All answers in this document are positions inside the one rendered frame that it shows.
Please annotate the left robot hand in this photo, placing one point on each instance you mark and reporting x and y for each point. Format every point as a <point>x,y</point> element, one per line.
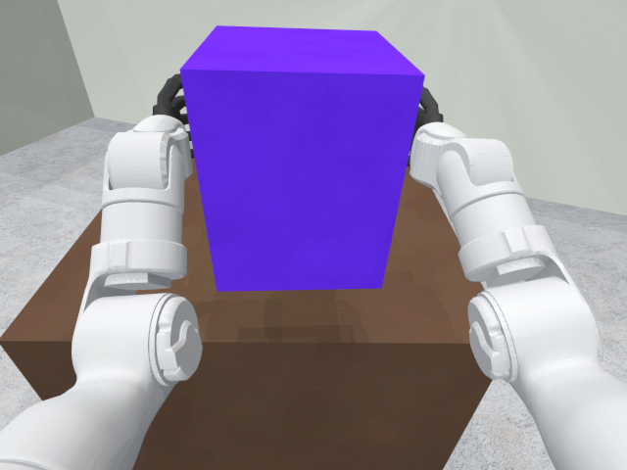
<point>169,105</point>

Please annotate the robot left upper arm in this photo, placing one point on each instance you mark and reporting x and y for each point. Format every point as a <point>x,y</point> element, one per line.
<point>128,353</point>

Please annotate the right robot forearm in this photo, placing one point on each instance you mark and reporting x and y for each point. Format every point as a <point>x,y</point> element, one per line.
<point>499,238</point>

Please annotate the carton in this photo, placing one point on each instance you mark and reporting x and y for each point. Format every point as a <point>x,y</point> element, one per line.
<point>301,139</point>

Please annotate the left robot forearm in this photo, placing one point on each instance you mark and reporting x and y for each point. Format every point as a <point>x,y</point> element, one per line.
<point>142,207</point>

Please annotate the pedestal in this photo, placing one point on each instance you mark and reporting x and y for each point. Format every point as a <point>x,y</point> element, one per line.
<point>343,379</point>

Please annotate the right robot hand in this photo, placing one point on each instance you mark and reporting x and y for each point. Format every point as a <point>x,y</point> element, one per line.
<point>429,114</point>

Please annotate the robot right upper arm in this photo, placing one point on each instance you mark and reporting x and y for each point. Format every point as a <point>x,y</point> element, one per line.
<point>539,337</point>

